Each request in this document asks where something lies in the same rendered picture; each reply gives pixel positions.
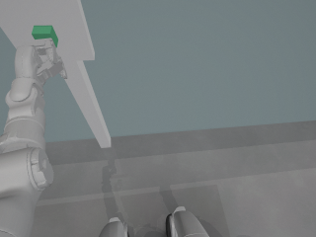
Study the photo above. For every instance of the left robot upper arm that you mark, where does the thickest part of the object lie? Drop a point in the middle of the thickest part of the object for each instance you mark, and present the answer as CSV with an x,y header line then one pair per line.
x,y
24,174

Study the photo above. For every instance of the left robot hand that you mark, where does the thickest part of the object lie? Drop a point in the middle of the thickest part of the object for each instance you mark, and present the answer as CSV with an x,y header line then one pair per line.
x,y
28,63

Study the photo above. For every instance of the button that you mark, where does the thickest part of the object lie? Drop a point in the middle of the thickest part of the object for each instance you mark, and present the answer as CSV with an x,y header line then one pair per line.
x,y
45,32

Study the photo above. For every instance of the panel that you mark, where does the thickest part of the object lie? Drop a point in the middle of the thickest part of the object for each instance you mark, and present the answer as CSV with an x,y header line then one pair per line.
x,y
17,20

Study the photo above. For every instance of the robot left thigh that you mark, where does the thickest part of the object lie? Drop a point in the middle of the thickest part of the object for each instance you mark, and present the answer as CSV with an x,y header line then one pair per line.
x,y
114,229

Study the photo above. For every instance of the robot right shin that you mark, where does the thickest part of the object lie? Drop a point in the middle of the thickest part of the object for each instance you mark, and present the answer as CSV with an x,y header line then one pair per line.
x,y
179,208

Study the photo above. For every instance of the left robot forearm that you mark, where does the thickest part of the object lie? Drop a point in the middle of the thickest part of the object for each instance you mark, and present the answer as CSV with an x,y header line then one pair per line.
x,y
25,124

